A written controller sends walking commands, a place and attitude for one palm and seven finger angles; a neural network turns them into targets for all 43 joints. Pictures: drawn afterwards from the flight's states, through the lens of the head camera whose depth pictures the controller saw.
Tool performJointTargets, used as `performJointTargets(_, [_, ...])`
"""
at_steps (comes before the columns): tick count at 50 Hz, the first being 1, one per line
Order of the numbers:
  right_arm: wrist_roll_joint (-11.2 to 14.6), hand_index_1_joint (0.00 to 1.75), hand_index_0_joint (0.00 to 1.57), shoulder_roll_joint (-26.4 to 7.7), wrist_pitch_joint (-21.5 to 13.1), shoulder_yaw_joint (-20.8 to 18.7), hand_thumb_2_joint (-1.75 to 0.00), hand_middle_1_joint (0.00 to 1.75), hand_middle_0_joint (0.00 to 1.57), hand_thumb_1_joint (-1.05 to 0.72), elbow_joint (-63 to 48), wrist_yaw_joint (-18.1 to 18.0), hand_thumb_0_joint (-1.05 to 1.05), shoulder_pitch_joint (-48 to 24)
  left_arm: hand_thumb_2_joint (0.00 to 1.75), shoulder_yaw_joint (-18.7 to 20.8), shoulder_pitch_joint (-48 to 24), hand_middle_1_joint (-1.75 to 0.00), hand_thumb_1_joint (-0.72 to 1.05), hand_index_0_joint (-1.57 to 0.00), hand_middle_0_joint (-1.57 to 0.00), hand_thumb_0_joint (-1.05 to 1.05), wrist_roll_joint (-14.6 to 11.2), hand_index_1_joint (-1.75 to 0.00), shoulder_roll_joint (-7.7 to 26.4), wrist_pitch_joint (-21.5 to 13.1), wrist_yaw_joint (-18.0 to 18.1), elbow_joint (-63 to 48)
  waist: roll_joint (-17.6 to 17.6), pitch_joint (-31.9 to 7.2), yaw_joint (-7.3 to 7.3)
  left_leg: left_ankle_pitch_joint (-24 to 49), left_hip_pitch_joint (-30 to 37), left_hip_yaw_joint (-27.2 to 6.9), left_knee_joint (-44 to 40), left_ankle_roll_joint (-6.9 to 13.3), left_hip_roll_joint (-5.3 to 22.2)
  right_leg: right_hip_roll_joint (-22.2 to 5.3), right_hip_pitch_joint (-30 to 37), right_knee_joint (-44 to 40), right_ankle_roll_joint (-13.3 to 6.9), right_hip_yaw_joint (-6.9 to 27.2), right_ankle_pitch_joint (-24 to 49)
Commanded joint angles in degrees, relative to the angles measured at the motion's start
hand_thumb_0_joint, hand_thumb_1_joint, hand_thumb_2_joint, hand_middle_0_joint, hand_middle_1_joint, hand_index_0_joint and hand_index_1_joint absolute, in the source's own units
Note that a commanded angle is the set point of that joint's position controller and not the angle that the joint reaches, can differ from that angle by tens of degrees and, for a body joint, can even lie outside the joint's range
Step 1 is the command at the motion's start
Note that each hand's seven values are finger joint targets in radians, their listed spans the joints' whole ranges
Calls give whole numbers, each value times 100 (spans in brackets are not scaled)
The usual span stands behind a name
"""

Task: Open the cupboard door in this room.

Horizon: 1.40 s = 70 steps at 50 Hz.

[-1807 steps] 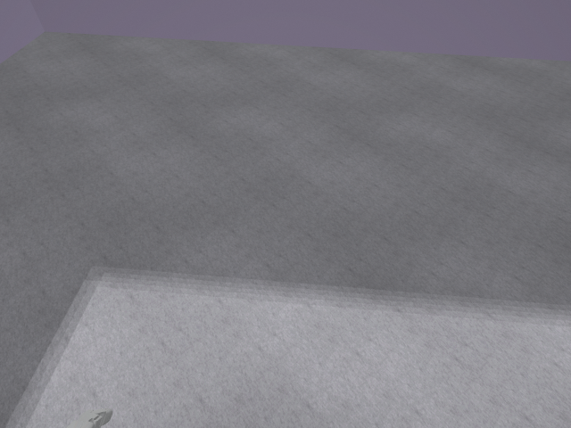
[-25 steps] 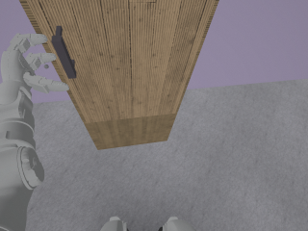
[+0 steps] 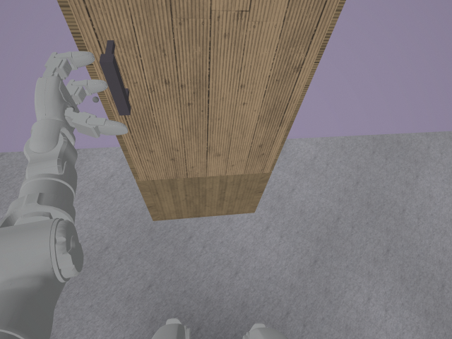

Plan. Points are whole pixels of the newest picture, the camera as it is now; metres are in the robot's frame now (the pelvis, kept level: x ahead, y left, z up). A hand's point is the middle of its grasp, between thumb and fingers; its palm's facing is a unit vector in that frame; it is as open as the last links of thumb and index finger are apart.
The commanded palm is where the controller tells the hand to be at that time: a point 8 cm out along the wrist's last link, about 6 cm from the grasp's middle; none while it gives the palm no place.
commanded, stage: slide the fingers in behind the handle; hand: left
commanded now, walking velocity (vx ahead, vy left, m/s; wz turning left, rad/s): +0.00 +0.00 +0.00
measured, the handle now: (117, 79) +0.55 +0.18 +0.11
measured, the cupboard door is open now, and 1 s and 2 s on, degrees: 0 0 3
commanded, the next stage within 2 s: close the thumb around the handle in 0.80 s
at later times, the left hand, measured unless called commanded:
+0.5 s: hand (131, 97) +0.50 +0.15 +0.11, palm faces +0.09 -1.00 -0.01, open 13.9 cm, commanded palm +0.48 +0.19 +0.11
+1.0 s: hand (132, 97) +0.50 +0.15 +0.11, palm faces +0.09 -1.00 -0.01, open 13.8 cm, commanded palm +0.48 +0.19 +0.11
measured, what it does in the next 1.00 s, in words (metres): stands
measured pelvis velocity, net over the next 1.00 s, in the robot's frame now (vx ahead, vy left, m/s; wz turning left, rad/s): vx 0.00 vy -0.02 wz -0.01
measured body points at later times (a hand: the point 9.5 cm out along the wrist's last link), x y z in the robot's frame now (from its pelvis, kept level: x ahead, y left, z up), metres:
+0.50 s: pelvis +0.00 -0.01 +0.00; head +0.09 -0.01 +0.44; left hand +0.49 +0.20 +0.11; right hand -0.01 -0.27 -0.12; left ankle +0.01 +0.10 -0.69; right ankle -0.02 -0.11 -0.69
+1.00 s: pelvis +0.00 -0.02 +0.00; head +0.09 -0.01 +0.44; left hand +0.49 +0.20 +0.11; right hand +0.00 -0.28 -0.12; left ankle +0.01 +0.10 -0.69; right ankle -0.02 -0.11 -0.69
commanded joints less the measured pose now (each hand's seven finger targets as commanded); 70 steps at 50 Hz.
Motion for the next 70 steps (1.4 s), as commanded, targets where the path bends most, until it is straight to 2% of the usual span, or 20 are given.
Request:
performJointTargets(1, [-4, 30, 20, -985, -76, -341, -90, 30, 20, -90, -245, -66, 0, 837, 30, -542, -3067, -120, -50, -30, -30, 0, 110, -120, 363, -400, -153, -1450, 853, -2304, -423, 2472, 2894, -585, -402, -25, -21, 244, -274, -439, -14, 231, 1789])
performJointTargets(3, [-21, 30, 20, -977, -107, -360, -90, 30, 20, -90, -221, -52, 0, 851, 30, -581, -3177, -120, -50, -30, -30, 0, 54, -120, 221, -439, -114, -1603, 889, -2427, -437, 2555, 3016, -592, -371, -22, -36, 246, -241, -433, -28, 224, 1844])
performJointTargets(7, [-2, 30, 20, -975, -99, -325, -90, 30, 20, -90, -236, -61, 0, 779, 30, -122, -2965, -120, -50, -30, -30, 0, 38, -120, 584, -329, 128, -1174, 529, -2181, -304, 2222, 2487, -481, -439, -5, -86, 229, 37, -442, 2, 260, 1857])
performJointTargets(8, [-25, 30, 20, -1001, -99, -305, -90, 30, 20, -90, -258, -59, 0, 800, 30, 128, -2888, -120, -50, -30, -30, 0, 101, -120, 893, -348, 233, -1172, 618, -2190, -196, 2245, 2388, -463, -444, -2, -106, 214, 119, -407, -13, 272, 1883])
performJointTargets(11, [-50, 30, 20, -946, -96, -287, -90, 30, 20, -90, -399, -20, 0, 777, 30, 281, -2723, -120, -50, -30, -30, 0, 311, -120, 1102, -437, 452, -1261, 486, -2384, -98, 2348, 2205, -357, -411, 13, -133, 195, 410, -326, 16, 325, 2131])
performJointTargets(14, [-37, 30, 20, -905, -78, -304, -90, 30, 20, -90, -453, 8, 0, 773, 30, -88, -2814, -120, -50, -30, -30, 0, 439, -120, 750, -542, 443, -1366, 456, -2411, -228, 2296, 2247, -329, -391, 30, -126, 208, 374, -333, 39, 355, 2184])
performJointTargets(17, [4, 30, 20, -952, -70, -322, -90, 30, 20, -90, -393, -47, 0, 798, 30, 31, -2988, -120, -50, -30, -30, 0, 242, -120, 791, -435, 379, -1084, 92, -2197, -351, 1783, 1939, -260, -463, 67, -140, 212, 523, -494, 77, 421, 1998])
performJointTargets(20, [-7, 30, 20, -925, -113, -305, -90, 30, 20, -90, -387, -64, 0, 812, 30, 74, -3075, -120, -50, -30, -30, 0, 210, -120, 824, -479, 372, -1235, 392, -2427, -306, 1883, 2037, -235, -456, 64, -157, 190, 580, -472, 71, 448, 2103])
performJointTargets(21, [-14, 30, 20, -940, -111, -313, -90, 30, 20, -90, -376, -67, 0, 856, 30, 264, -2922, -120, -50, -30, -30, 0, 255, -120, 1056, -507, 397, -1203, 351, -2462, -201, 1947, 1996, -251, -441, 57, -155, 189, 645, -440, 55, 445, 2125])
performJointTargets(26, [1, 30, 20, -913, -95, -322, -90, 30, 20, -90, -351, -42, 0, 854, 30, -62, -2940, -120, -50, -30, -30, 0, 274, -120, 711, -543, 382, -1176, 346, -2213, -325, 1772, 1934, -224, -482, 68, -159, 195, 545, -514, 70, 450, 2033])
performJointTargets(30, [-4, 30, 20, -945, -95, -324, -90, 30, 20, -90, -293, -61, 0, 928, 30, -52, -3088, -120, -50, -30, -30, 0, 315, -120, 809, -470, 394, -1014, 268, -2136, -401, 1624, 1825, -230, -487, 96, -167, 175, 505, -559, 87, 484, 1932])
performJointTargets(33, [-11, 30, 20, -950, -85, -343, -90, 30, 20, -90, -315, -64, 0, 959, 30, 54, -2975, -120, -50, -30, -30, 0, 295, -120, 915, -504, 362, -1165, 359, -2418, -342, 1843, 1935, -212, -454, 109, -183, 176, 682, -528, 75, 507, 2157])
performJointTargets(41, [20, 30, 20, -954, -70, -333, -90, 30, 20, -90, -321, -58, 0, 901, 30, 11, -2934, -120, -50, -30, -30, 0, 243, -120, 887, -459, 323, -1062, 408, -2196, -344, 1744, 1846, -187, -471, 106, -191, 174, 626, -584, 83, 526, 2125])
performJointTargets(45, [4, 30, 20, -938, -71, -343, -90, 30, 20, -90, -331, -52, 0, 900, 30, -2, -2945, -120, -50, -30, -30, 0, 236, -120, 845, -506, 316, -1255, 534, -2448, -306, 1977, 2045, -193, -449, 89, -187, 171, 660, -520, 77, 502, 2287])
performJointTargets(53, [-5, 30, 20, -928, -62, -337, -90, 30, 20, -90, -338, -32, 0, 860, 49, -178, -2961, -125, -5, -33, -33, 0, 218, -125, 547, -540, 368, -1223, 374, -2210, -369, 1980, 2105, -249, -466, 83, -172, 198, 478, -511, 59, 437, 2174])
performJointTargets(55, [9, 30, 20, -975, -50, -338, -90, 30, 20, -90, -322, -57, 0, 869, 54, 73, -2870, -126, 6, -34, -34, 0, 232, -126, 887, -481, 392, -1031, 142, -2224, -360, 1856, 1890, -211, -459, 104, -174, 179, 616, -546, 95, 496, 2196])
performJointTargets(59, [1, 30, 20, -942, -58, -338, -90, 30, 20, -90, -332, -49, 0, 885, 64, -29, -2921, -128, 28, -36, -36, 0, 269, -128, 767, -477, 347, -1108, 450, -2399, -323, 2040, 2102, -231, -431, 85, -180, 171, 531, -496, 68, 475, 2252])
performJointTargets(60, [0, 30, 20, -950, -42, -329, -90, 30, 20, -90, -323, -54, 0, 902, 66, 72, -2845, -129, 34, -36, -36, 0, 279, -129, 902, -453, 341, -1029, 420, -2392, -299, 2090, 2065, -234, -425, 78, -169, 176, 565, -477, 64, 469, 2295])
performJointTargets(63, [-8, 30, 20, -929, -39, -326, -90, 30, 20, -90, -342, -42, 0, 908, 73, -101, -2896, -131, 51, -37, -37, 0, 232, -131, 641, -450, 294, -1070, 396, -2289, -363, 2149, 2096, -251, -426, 80, -168, 193, 497, -477, 57, 430, 2310])
performJointTargets(70, [10, 30, 20, -968, -2, -336, -90, 30, 20, -90, -370, -60, 0, 909, 90, 162, -2712, -135, 90, -40, -40, 0, 203, -135, 942, -394, 288, -1024, 352, -2383, -262, 2129, 2037, -234, -448, 73, -170, 189, 626, -495, 63, 446, 2310])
